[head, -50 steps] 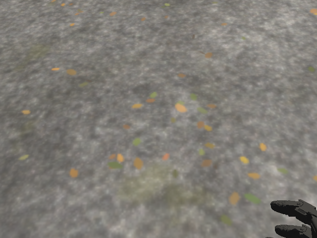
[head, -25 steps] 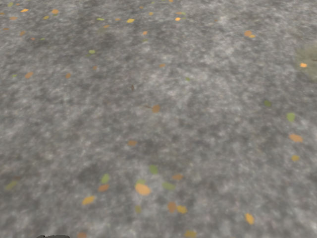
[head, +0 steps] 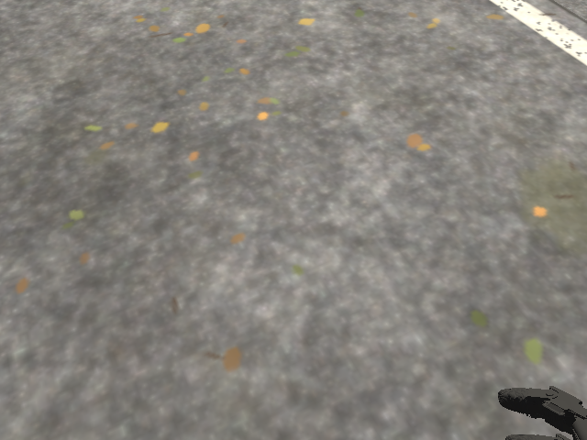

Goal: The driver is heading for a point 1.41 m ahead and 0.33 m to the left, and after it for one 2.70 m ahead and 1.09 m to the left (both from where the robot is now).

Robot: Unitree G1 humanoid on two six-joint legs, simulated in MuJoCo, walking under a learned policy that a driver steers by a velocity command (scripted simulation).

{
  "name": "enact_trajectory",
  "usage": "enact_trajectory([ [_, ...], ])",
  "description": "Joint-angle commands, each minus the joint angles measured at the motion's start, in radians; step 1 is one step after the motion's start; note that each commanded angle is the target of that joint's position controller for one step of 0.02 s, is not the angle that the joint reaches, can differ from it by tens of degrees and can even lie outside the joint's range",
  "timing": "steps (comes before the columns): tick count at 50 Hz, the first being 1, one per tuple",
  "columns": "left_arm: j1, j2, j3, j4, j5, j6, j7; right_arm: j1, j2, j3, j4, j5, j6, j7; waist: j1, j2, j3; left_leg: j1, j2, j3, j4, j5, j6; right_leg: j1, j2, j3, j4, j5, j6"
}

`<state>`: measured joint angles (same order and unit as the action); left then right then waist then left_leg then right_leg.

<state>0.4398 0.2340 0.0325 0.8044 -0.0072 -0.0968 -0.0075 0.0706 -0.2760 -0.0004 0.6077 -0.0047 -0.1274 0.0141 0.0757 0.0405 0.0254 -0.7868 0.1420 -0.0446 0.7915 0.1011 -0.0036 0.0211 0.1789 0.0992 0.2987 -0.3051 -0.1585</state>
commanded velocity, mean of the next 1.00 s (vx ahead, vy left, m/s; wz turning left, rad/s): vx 1.00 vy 0.00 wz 0.38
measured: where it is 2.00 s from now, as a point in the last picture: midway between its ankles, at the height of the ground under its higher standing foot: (238, 131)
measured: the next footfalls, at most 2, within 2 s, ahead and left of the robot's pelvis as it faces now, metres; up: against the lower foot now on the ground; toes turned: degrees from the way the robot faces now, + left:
left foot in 0.16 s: +0.41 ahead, +0.11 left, +0.00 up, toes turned +6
right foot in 0.56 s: +0.85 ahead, +0.01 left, +0.00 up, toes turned +33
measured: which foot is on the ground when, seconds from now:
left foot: up 0.00-0.14, down 0.16-0.56, up 0.58-0.98, down 1.00-1.00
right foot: down 0.00-0.18, up 0.20-0.54, down 0.56-1.00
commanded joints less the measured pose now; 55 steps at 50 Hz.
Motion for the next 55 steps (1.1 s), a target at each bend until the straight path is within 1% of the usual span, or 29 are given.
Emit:
enact_trajectory([
  [1, 0.025, 0.149, 0.027, -0.024, -0.004, -0.036, 0.010, -0.165, -0.031, -0.003, -0.075, 0.029, -0.012, 0.016, 0.060, -0.036, 0.113, 0.291, -0.085, 0.097, -0.199, 0.243, 0.028, -0.311, -0.224, 0.024, -0.229, 0.299, -0.022],
  [5, 0.058, 0.186, 0.028, 0.025, 0.033, -0.003, 0.025, -0.180, -0.093, -0.040, -0.108, 0.048, -0.024, 0.054, 0.011, -0.105, 0.028, 0.219, -0.213, 0.169, -0.275, 0.091, 0.095, 0.095, -0.288, -0.059, -0.030, 1.027, 0.087],
  [7, -0.003, 0.221, 0.037, 0.011, 0.080, 0.019, 0.042, 0.076, -0.158, -0.073, -0.055, 0.066, -0.003, 0.053, -0.147, -0.191, -0.123, 0.418, -0.264, 0.196, -0.173, -0.048, 0.123, 0.155, -0.324, -0.075, 0.278, 1.512, 0.130],
  [8, -0.138, 0.250, 0.045, -0.027, 0.094, 0.027, 0.046, 0.378, -0.196, -0.091, 0.023, 0.071, 0.017, 0.039, -0.311, -0.191, -0.216, 0.694, -0.205, 0.125, -0.182, -0.012, 0.161, 0.015, -0.324, -0.103, 0.596, 1.583, 0.158],
  [9, -0.198, 0.184, 0.029, -0.076, 0.106, 0.017, 0.049, 0.596, -0.226, -0.089, 0.103, 0.048, 0.037, 0.030, -0.367, 0.062, -0.303, 1.074, -0.102, -0.042, -0.077, -0.064, 0.228, -0.344, -0.206, -0.111, 1.100, 0.753, 0.175],
  [10, -0.018, 0.059, -0.018, -0.117, 0.017, -0.016, 0.012, 0.534, -0.254, -0.097, 0.104, 0.022, 0.021, 0.039, -0.204, 0.396, -0.460, 1.440, 0.155, -0.746, -0.298, -0.587, 0.480, -0.826, -0.051, 0.055, 1.398, -0.239, 0.239],
  [11, -0.119, 0.179, -0.005, -0.138, -0.020, -0.055, -0.009, 0.492, -0.171, -0.100, 0.063, 0.005, 0.036, 0.011, -0.270, 0.174, -0.427, 1.388, 0.136, -0.893, -0.481, -0.855, 0.418, -0.906, -0.107, 0.114, 1.334, -0.113, 0.166],
  [12, -0.237, 0.195, -0.003, -0.179, -0.032, -0.075, -0.016, 0.433, -0.149, -0.089, 0.051, -0.010, 0.034, 0.000, -0.236, 0.043, -0.252, 1.207, 0.118, -0.799, -0.512, -0.761, 0.369, -0.929, -0.149, 0.111, 1.248, -0.065, 0.138],
  [13, -0.285, 0.161, -0.014, -0.196, -0.002, -0.087, -0.016, 0.364, -0.138, -0.084, 0.045, -0.012, 0.029, 0.009, -0.164, -0.161, -0.116, 0.963, 0.072, -0.721, -0.555, -0.628, 0.348, -0.859, -0.169, 0.085, 1.140, -0.034, 0.109],
  [16, -0.224, 0.132, -0.009, -0.184, 0.030, -0.068, -0.004, 0.237, -0.111, -0.076, 0.024, 0.006, 0.027, 0.012, -0.031, -0.120, 0.028, 0.592, -0.065, -0.498, -0.598, -0.354, 0.356, -0.705, -0.225, 0.068, 0.923, -0.025, 0.142],
  [19, -0.368, 0.110, -0.020, -0.259, 0.046, -0.056, 0.007, 0.225, -0.127, -0.083, 0.035, 0.044, 0.029, -0.007, -0.048, -0.078, 0.108, 0.308, -0.159, -0.330, -0.617, -0.196, 0.317, -0.541, -0.213, -0.032, 0.581, 0.138, 0.199],
  [21, -0.456, 0.067, -0.029, -0.295, 0.040, -0.057, 0.001, 0.272, -0.161, -0.100, 0.058, 0.051, 0.036, -0.018, -0.105, -0.032, 0.081, 0.174, -0.188, -0.297, -0.621, -0.257, 0.251, -0.307, -0.169, -0.060, 0.377, 0.407, 0.214],
  [25, -0.500, 0.145, 0.009, -0.313, -0.012, -0.053, 0.013, 0.368, -0.139, -0.101, 0.104, 0.061, 0.047, -0.027, -0.142, 0.048, 0.034, 0.447, -0.138, -0.370, -0.517, -0.335, 0.191, -0.279, -0.179, 0.010, 0.190, 0.471, 0.224],
  [27, -0.397, 0.192, 0.042, -0.291, -0.012, -0.064, 0.015, 0.399, -0.132, -0.099, 0.124, 0.042, 0.062, -0.026, -0.078, 0.067, -0.052, 0.615, -0.120, -0.346, -0.317, 0.010, 0.153, -0.204, -0.159, -0.027, 0.177, 0.358, 0.181],
  [28, -0.228, 0.218, 0.060, -0.265, -0.016, -0.064, 0.016, 0.364, -0.141, -0.096, 0.111, 0.018, 0.069, -0.018, 0.028, 0.089, -0.167, 0.614, -0.123, -0.307, -0.118, 0.184, 0.120, -0.044, -0.187, -0.037, 0.243, 0.286, 0.143],
  [29, 0.035, 0.266, 0.073, -0.223, -0.012, -0.055, 0.024, 0.323, -0.073, -0.068, 0.071, -0.019, 0.066, -0.013, 0.129, 0.013, -0.339, 0.441, -0.152, -0.253, 0.236, 0.075, 0.101, 0.261, -0.336, 0.143, 0.325, 0.095, 0.075],
  [30, 0.084, 0.371, 0.092, -0.147, 0.004, -0.045, -0.002, 0.561, 0.055, -0.026, 0.060, 0.051, 0.047, 0.001, -0.015, -0.541, -0.513, 0.106, -0.267, -0.155, 0.605, -0.608, 0.044, 0.549, -0.596, 0.786, 0.101, -0.308, -0.138],
  [31, 0.088, 0.253, 0.076, -0.155, -0.006, -0.036, -0.006, 0.492, -0.027, -0.028, 0.091, 0.079, 0.051, -0.011, 0.048, -0.423, -0.402, -0.039, -0.179, -0.140, 0.679, -0.565, 0.060, 0.494, -0.563, 0.889, -0.005, -0.573, -0.104],
  [33, -0.005, 0.183, 0.056, -0.138, 0.012, -0.022, 0.000, 0.181, -0.087, -0.037, 0.028, 0.036, 0.038, -0.015, 0.074, -0.067, -0.101, -0.062, -0.127, -0.082, 0.613, -0.457, 0.076, 0.198, -0.454, 0.548, -0.011, -0.201, -0.035],
  [35, -0.048, 0.126, 0.038, -0.107, 0.033, -0.027, -0.009, 0.114, -0.053, -0.036, -0.005, 0.025, 0.028, -0.001, 0.000, -0.082, -0.021, -0.002, -0.081, -0.095, 0.500, -0.431, 0.085, 0.022, -0.393, 0.381, -0.030, 0.000, -0.043],
  [37, -0.060, 0.066, 0.018, -0.081, 0.013, -0.028, -0.021, 0.138, -0.021, -0.028, -0.002, 0.038, 0.040, 0.008, -0.055, -0.126, -0.013, 0.028, -0.059, -0.083, 0.417, -0.435, 0.086, -0.042, -0.373, 0.313, -0.068, 0.046, -0.054],
  [41, -0.060, 0.138, 0.033, -0.060, -0.017, -0.031, -0.003, -0.014, -0.008, -0.001, -0.077, -0.003, 0.019, 0.026, -0.077, -0.071, 0.094, 0.022, -0.019, -0.045, 0.115, -0.239, 0.045, -0.204, -0.370, 0.252, -0.156, 0.161, -0.079],
  [45, 0.016, 0.201, 0.048, -0.033, -0.034, -0.028, 0.015, -0.153, -0.052, -0.010, -0.104, 0.011, -0.007, 0.042, -0.036, -0.069, 0.111, 0.379, -0.113, 0.007, -0.175, 0.027, 0.004, -0.334, -0.347, 0.163, -0.247, 0.213, -0.049],
  [48, 0.084, 0.201, 0.040, 0.007, -0.027, -0.001, 0.016, -0.076, -0.129, -0.054, -0.093, 0.020, -0.009, 0.024, -0.101, -0.118, 0.009, 0.530, -0.169, 0.029, -0.236, -0.087, 0.031, -0.152, -0.348, 0.134, -0.027, 0.633, 0.007],
  [50, 0.029, 0.214, 0.035, -0.011, 0.008, 0.012, 0.011, 0.265, -0.187, -0.092, -0.036, 0.022, 0.007, -0.004, -0.308, -0.166, -0.202, 1.000, -0.077, -0.021, -0.147, -0.195, 0.073, -0.374, -0.285, 0.100, 0.461, 0.705, 0.079],
  [51, 0.174, 0.045, -0.006, -0.036, 0.009, -0.003, 0.012, 0.413, -0.289, -0.116, 0.001, -0.008, 0.016, -0.013, -0.241, 0.134, -0.444, 1.366, 0.228, -0.474, -0.202, -0.515, 0.191, -0.654, -0.177, 0.041, 0.902, 0.100, 0.118],
  [52, 0.204, 0.031, -0.023, -0.044, -0.046, -0.014, 0.011, 0.440, -0.260, -0.109, 0.016, 0.001, 0.017, 0.005, -0.230, 0.322, -0.577, 1.379, 0.316, -0.867, -0.446, -0.837, 0.249, -0.766, -0.171, 0.093, 1.104, -0.151, 0.112],
  [53, 0.061, 0.113, 0.005, -0.061, -0.075, -0.010, 0.023, 0.383, -0.177, -0.095, 0.031, 0.011, 0.023, -0.002, -0.242, 0.233, -0.341, 1.241, 0.269, -0.748, -0.502, -0.858, 0.209, -0.884, -0.223, 0.052, 1.169, -0.094, 0.113],
  [55, -0.122, 0.126, 0.014, -0.098, -0.038, 0.000, 0.028, 0.288, -0.100, -0.077, 0.073, -0.005, 0.025, -0.004, -0.201, 0.029, -0.093, 0.927, 0.203, -0.425, -0.509, -0.502, 0.175, -0.874, -0.298, 0.000, 1.121, -0.006, 0.108],
])
Velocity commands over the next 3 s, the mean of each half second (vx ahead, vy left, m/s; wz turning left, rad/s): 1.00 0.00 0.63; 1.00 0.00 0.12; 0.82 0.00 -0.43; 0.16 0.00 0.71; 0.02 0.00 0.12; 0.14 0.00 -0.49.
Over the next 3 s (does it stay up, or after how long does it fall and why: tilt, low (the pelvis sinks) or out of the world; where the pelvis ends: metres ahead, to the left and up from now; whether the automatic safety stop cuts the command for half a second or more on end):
stays up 1.59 0.43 0.02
